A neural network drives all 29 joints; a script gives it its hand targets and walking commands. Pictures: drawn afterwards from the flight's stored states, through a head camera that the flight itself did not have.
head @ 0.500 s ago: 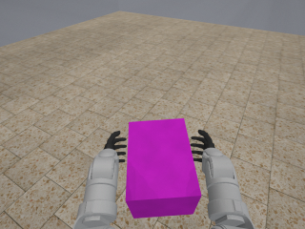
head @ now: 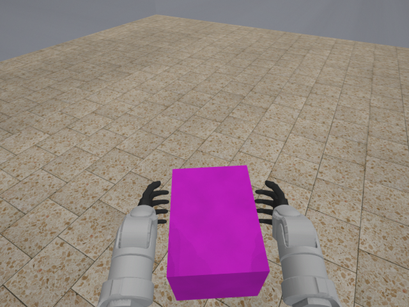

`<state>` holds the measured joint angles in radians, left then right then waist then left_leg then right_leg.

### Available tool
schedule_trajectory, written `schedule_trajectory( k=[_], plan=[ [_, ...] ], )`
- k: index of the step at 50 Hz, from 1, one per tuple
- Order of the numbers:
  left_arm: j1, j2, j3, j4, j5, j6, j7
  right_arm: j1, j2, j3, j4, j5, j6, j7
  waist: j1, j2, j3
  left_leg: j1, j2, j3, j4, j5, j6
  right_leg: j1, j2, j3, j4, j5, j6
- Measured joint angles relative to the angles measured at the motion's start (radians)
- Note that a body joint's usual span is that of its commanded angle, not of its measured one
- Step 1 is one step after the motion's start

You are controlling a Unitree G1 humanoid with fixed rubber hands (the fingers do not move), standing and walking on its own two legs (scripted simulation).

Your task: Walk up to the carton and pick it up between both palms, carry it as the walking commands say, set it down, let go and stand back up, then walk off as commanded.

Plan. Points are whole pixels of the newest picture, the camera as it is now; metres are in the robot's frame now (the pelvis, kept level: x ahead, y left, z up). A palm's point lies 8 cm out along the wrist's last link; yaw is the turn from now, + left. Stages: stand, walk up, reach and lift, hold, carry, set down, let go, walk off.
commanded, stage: hold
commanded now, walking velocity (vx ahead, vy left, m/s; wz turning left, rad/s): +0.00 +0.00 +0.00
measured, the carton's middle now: (213, 229) +0.31 -0.01 -0.04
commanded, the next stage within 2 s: carry in 0.40 s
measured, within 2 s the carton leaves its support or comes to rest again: neither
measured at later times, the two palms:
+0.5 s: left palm (148, 215) +0.29 +0.13 +0.05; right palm (281, 217) +0.28 -0.14 +0.05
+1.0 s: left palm (190, 260) +0.19 +0.04 +0.05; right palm (344, 255) +0.19 -0.22 +0.08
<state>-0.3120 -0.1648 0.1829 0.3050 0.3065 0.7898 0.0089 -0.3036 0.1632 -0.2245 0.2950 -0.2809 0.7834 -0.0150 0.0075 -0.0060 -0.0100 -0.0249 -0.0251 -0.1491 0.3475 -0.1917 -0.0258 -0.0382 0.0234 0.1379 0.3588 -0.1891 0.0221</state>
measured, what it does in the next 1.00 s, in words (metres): walks backwards: left foot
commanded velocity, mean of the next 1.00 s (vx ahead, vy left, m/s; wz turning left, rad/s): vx -0.26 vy -0.19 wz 0.00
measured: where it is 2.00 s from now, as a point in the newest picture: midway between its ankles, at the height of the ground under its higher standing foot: outside the picture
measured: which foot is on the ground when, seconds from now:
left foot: down 0.00-0.68, up 0.70-0.94, down 0.96-1.00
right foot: down 0.00-0.96, up 0.98-1.00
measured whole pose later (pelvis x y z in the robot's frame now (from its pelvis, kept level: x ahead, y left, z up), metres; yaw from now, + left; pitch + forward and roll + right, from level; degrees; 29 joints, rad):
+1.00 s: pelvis -0.12 -0.09 -0.03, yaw -1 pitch +4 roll +0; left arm -0.37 -0.19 0.10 -0.16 0.20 1.21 0.20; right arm -0.39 0.19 -0.17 -0.16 -0.05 1.20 -0.31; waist -0.01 -0.07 -0.04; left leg -0.33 0.02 0.12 0.65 -0.39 0.04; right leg -0.55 0.03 -0.13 0.68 -0.29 -0.07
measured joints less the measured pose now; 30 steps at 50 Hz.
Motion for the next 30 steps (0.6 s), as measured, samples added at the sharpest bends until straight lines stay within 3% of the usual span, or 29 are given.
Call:
schedule_trajectory(
  k=[19,21,25,28,30],
  plan=[
    [-0.036,-0.011,0.034,0.048,0.016,-0.016,-0.002,-0.032,0.009,-0.031,0.028,-0.030,0.000,0.000,-0.004,-0.001,-0.006,-0.015,-0.001,0.003,0.026,-0.002,0.000,-0.011,0.001,-0.005,0.017,0.003,0.002],
    [-0.035,-0.011,0.020,0.027,0.009,-0.007,0.001,-0.025,0.006,-0.027,0.020,-0.025,-0.008,-0.003,-0.006,0.000,-0.041,-0.089,0.003,0.012,0.079,-0.021,-0.003,-0.078,0.002,-0.014,0.061,-0.013,0.003],
    [-0.041,0.004,-0.017,-0.065,-0.014,0.019,0.035,-0.027,0.008,0.004,-0.064,0.025,0.006,-0.031,0.003,-0.012,-0.051,-0.243,0.011,0.036,0.204,-0.062,-0.013,-0.255,0.004,-0.045,0.221,-0.047,0.000],
    [-0.034,0.039,-0.056,-0.153,-0.075,0.070,0.065,-0.026,0.008,0.045,-0.156,0.067,0.064,-0.066,0.011,0.001,-0.030,-0.321,0.047,0.048,0.247,-0.069,-0.030,-0.382,0.015,-0.112,0.406,-0.220,-0.002],
    [-0.032,0.049,-0.085,-0.214,-0.119,0.117,0.095,-0.016,0.005,0.063,-0.240,0.097,0.121,-0.099,0.015,0.024,-0.018,-0.364,0.075,0.040,0.250,-0.057,-0.043,-0.420,0.018,-0.147,0.435,-0.249,-0.010]
  ],
)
